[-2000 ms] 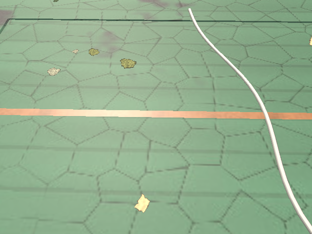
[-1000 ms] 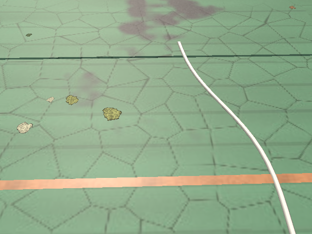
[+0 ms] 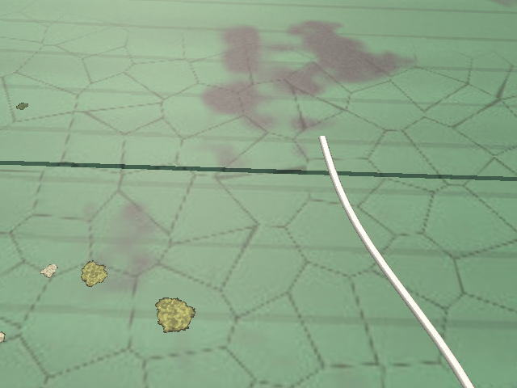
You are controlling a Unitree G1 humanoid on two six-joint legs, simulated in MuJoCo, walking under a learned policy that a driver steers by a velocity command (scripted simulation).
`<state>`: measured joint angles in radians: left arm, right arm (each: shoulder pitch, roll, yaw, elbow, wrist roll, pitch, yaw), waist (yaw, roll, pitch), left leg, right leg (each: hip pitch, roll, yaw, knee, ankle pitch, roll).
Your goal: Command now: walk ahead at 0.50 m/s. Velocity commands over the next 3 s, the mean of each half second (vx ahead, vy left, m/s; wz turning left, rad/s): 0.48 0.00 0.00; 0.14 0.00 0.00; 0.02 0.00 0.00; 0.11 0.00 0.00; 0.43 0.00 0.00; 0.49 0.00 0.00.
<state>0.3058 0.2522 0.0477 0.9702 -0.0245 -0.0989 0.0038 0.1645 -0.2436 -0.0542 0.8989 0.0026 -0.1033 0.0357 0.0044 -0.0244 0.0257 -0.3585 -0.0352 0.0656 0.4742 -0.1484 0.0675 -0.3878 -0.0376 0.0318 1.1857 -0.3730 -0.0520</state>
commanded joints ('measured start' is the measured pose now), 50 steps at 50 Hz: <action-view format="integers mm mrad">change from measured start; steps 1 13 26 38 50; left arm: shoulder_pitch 24 -327 -47 -165 -95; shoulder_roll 71 33 127 112 60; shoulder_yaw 28 18 38 13 -1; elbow -59 -168 -114 -38 20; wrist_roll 5 10 27 46 37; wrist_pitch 1 10 2 26 82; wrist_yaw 8 -10 -29 0 24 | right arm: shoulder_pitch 37 232 217 60 -9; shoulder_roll -72 -140 -130 -65 -79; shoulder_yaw -11 -21 -13 -20 -24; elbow -23 64 63 39 89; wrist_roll -13 8 35 -1 -8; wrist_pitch -14 5 -2 98 78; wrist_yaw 3 -40 -41 -75 -69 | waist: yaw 10 -73 57 -30 13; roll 94 78 -97 -65 103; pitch -78 42 -258 -125 -51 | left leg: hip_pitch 211 295 -282 49 151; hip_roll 265 228 53 121 121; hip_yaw -320 -135 -178 -104 -125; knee -294 -359 884 220 -44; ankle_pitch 112 179 -408 -21 146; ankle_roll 164 129 -61 -91 -39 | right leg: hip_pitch -195 -303 543 120 158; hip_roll -110 -69 -322 -170 10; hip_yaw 48 -26 305 18 -51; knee -10 -560 -776 -945 -800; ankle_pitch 106 487 915 627 209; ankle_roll -5 40 -249 -172 5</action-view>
